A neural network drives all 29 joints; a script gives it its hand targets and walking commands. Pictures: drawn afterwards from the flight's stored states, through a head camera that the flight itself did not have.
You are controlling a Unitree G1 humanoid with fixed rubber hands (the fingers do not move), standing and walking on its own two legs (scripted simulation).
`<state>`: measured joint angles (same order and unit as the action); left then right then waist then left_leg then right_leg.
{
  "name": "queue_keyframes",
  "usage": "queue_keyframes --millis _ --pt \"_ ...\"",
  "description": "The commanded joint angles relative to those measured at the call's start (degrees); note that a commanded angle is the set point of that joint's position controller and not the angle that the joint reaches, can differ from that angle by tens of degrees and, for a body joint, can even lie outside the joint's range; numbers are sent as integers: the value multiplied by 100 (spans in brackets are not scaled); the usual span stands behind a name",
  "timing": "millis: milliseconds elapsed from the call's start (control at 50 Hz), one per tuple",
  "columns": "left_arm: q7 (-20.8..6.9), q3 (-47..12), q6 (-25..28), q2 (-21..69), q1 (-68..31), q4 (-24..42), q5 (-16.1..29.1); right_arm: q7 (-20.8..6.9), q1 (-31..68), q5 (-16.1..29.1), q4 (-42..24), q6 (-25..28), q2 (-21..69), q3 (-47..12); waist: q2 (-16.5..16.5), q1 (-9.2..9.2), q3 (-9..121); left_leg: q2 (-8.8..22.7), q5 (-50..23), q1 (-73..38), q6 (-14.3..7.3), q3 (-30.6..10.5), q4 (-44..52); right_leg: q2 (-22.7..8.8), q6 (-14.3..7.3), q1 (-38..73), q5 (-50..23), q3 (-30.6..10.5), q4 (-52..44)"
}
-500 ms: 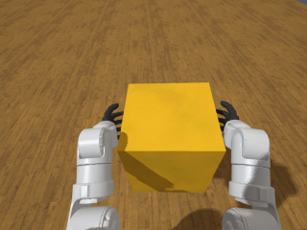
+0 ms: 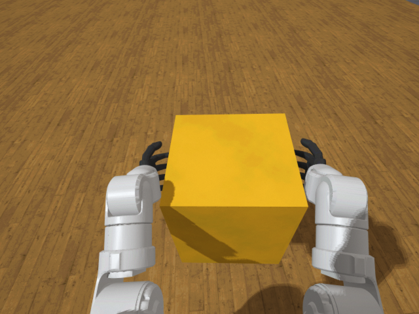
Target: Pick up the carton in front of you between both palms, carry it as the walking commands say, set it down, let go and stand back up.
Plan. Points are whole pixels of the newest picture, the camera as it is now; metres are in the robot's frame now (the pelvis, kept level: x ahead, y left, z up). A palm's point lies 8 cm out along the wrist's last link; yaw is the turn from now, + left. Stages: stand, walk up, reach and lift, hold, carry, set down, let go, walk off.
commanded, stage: carry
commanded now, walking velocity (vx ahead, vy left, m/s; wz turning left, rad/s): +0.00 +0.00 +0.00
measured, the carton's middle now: (229, 193) +0.34 +0.00 +0.06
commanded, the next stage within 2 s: none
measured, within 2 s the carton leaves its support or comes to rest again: neither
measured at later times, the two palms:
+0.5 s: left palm (150, 177) +0.33 +0.14 +0.13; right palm (315, 176) +0.33 -0.16 +0.13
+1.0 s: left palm (149, 116) +0.47 +0.17 +0.16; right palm (290, 116) +0.46 -0.13 +0.17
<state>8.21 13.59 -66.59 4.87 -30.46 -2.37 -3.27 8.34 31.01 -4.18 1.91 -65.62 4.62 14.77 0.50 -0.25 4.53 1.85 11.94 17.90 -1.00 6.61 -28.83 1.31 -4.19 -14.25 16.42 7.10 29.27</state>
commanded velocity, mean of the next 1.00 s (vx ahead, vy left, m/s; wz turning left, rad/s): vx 0.27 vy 0.00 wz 0.00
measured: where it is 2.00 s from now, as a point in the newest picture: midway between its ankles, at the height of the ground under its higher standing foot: (231, 229)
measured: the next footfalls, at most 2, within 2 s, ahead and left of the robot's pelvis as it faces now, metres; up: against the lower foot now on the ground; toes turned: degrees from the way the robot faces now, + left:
right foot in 1.20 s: +0.45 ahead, -0.10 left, +0.05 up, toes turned -4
left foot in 1.80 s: +0.77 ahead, +0.06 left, +0.05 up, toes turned +6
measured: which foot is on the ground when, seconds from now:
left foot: down 0.00-1.00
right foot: down 0.00-0.78, up 0.80-1.00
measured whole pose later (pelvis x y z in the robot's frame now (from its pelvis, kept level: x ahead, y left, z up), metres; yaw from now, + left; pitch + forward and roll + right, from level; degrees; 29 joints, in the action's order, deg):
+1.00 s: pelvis +0.11 +0.03 +0.00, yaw +1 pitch +4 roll +0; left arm 9.7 16.1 -72.6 3.1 -39.0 2.8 -1.1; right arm 10.0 38.3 -1.6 -3.1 -70.3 3.6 16.0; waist -0.3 2.7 3.8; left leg -0.3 19.2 11.0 -3.2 6.0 -25.8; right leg -3.6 -3.1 -44.7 23.9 3.6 82.7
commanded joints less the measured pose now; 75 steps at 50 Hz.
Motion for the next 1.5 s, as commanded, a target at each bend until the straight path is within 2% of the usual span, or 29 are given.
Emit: queue_keyframes --millis 0,460,500,560,600,640,680,720,740,760,780,800,820,860,880,920,980,1060,1100,1160,1180,1200,1220,1240,1260,1300,1340,1400,1480 --pt "-541 -3416 66 4859 -3531 329 1468 -527 3321 1494 -168 -46 4927 -3490 -93 9 1737 684 -870 -743 -129 -657 225 -961 48 461 -1572 -819 -457" --pt "-543 -3453 80 4853 -3624 377 1475 -528 3339 1468 -130 -39 4944 -3459 -107 -5 1718 655 -727 -727 -97 -601 213 -986 79 490 -1677 -811 -499" --pt "-542 -3476 82 4838 -3694 481 1512 -530 3534 1513 -301 -40 4901 -3485 -79 -83 1678 514 191 -652 -140 -539 223 -964 -29 330 -140 -904 -737" --pt "-472 -3479 40 4657 -3958 676 1568 -490 3803 1596 -477 -95 4736 -3544 -665 -178 1207 68 1517 221 -156 -35 -627 -1396 -554 297 2602 -1858 -1562" --pt "-391 -3517 -20 4493 -4094 834 1671 -439 3782 1626 -508 -173 4575 -3461 -624 -291 933 22 1303 977 -196 -27 -1165 -1798 -895 665 2119 -2371 -1598" --pt "-317 -3508 -121 4317 -4089 799 1739 -359 3675 1599 -410 -284 4262 -3307 -680 -314 1070 -4 1389 1422 -282 -105 -1216 -1871 -1024 1240 641 -2300 -1233" --pt "-270 -3415 -203 4216 -4074 797 1804 -286 3673 1581 -488 -375 4097 -3179 -753 -260 1312 -149 1333 1104 -325 42 -1017 -1777 -947 1374 -560 -1938 -783" --pt "-235 -3392 -277 4183 -4270 921 1848 -252 3752 1609 -451 -450 4068 -3099 -712 -94 1406 -270 1021 260 -365 220 -207 -1587 -723 955 -257 -1454 -382" --pt "-220 -3323 -324 4144 -4255 869 1846 -235 3768 1620 -365 -501 4047 -3048 -491 48 1473 -229 745 -888 -444 113 325 -1290 -482 210 -51 -996 -14" --pt "-215 -3324 -374 4168 -4397 865 1868 -217 3805 1569 -323 -522 3935 -2986 350 295 1545 448 1082 -2034 -688 -1153 977 -763 -139 -894 -136 -386 1099" --pt "-221 -3280 -459 4163 -4478 966 1913 -196 3643 1488 -297 -530 3858 -2896 1578 392 1338 1727 662 -2857 -1337 -3473 1377 -140 148 -2612 1081 131 2315" --pt "-214 -3265 -488 4178 -4555 850 1874 -195 3737 1469 -295 -591 3803 -2853 1307 391 1105 2120 36 -3086 -1675 -3909 1268 -226 120 -3471 1770 -341 3222" --pt "-206 -3126 -518 4158 -4417 659 1778 -211 3856 1552 -339 -630 3915 -2915 773 447 1203 2031 -377 -3100 -1707 -3609 1068 -332 80 -3708 1641 -484 3811" --pt "-232 -3048 -523 4343 -4467 680 1675 -300 4201 1754 -556 -617 4310 -3121 207 400 1395 1816 -539 -2980 -1497 -2979 1054 -520 86 -3887 1226 -510 4643" --pt "-247 -3044 -525 4456 -4375 511 1624 -336 4449 1822 -648 -584 4433 -3213 247 332 1462 1613 -573 -2989 -1372 -2482 996 -571 82 -4015 1076 -520 4986" --pt "-262 -3101 -479 4522 -4507 641 1620 -403 4664 1976 -841 -532 4597 -3333 396 291 1430 1431 -495 -2835 -1289 -2116 1062 -557 104 -4287 778 -420 5536" --pt "-226 -3089 -454 4379 -4425 757 1484 -438 4610 2085 -890 -528 4596 -3473 398 362 1348 1353 -647 -2972 -1279 -1980 960 -604 122 -5030 653 -317 5978" --pt "-205 -3094 -483 4245 -4263 859 1379 -490 4337 2044 -810 -564 4497 -3359 482 432 1041 1118 -1516 -2751 -1033 -1505 1211 -759 74 -5018 660 -128 4708" --pt "-218 -3182 -458 4329 -4291 938 1416 -513 4272 2054 -854 -525 4575 -3428 731 319 1050 980 -2467 -1982 -882 -973 1556 -595 9 -3400 199 117 2938" --pt "-252 -3296 -381 4384 -4258 1047 1465 -554 4303 1985 -1009 -499 4596 -3506 1304 -276 1791 920 -6176 -1815 -512 -52 37 225 -196 -967 -56 791 1932" --pt "-276 -3339 -367 4411 -4221 986 1512 -549 4318 1942 -988 -493 4606 -3540 1098 -746 2234 730 -6117 -1776 -240 270 -1579 405 -147 245 -447 824 796" --pt "-317 -3399 -343 4428 -4146 1181 1619 -532 4102 1863 -1022 -481 4474 -3481 417 -927 2685 488 -4008 -561 -152 72 -3014 132 -51 1841 -431 175 429" --pt "-322 -3596 -314 4515 -4245 1223 1791 -505 3831 1672 -1279 -477 4394 -3368 -2165 -459 3287 -606 1088 1238 125 -208 -4968 -2059 -934 2855 -1629 -3929 -549" --pt "-349 -3613 -310 4590 -4202 1274 1923 -455 3908 1693 -1189 -500 4355 -3374 -1610 -446 3724 -695 1112 1537 -126 -1460 -6020 -2119 -1326 3076 -1899 -4741 -686" --pt "-392 -3792 -271 4748 -4619 1566 2119 -420 4113 1680 -1500 -451 4354 -3374 -1192 -476 3303 -502 1052 2028 -213 -1460 -6401 -1955 -1436 2816 -2127 -4097 -238" --pt "-505 -4052 -183 4980 -4977 2085 2438 -362 4225 1597 -1725 -362 4462 -3350 -405 -318 2735 -100 878 2393 -296 -1174 -6031 -1664 -969 2093 -1498 -3204 -136" --pt "-544 -4143 -149 4940 -5027 2104 2522 -308 3967 1408 -1656 -333 4344 -3353 -243 -240 2526 69 706 2455 -318 -1032 -5508 -1616 -860 1796 -1179 -2770 -418" --pt "-548 -4041 -242 4551 -4657 1978 2443 -255 3686 1379 -1589 -373 4046 -3432 -120 -229 2346 153 856 2715 -261 -803 -4589 -1674 -995 1776 -1510 -2392 -581" --pt "-513 -3615 -481 4099 -4247 1451 2199 -213 3805 1459 -1410 -589 3780 -3500 -552 -243 1934 246 149 3351 -179 -558 -3788 -1583 -949 2036 -1925 -1895 -949"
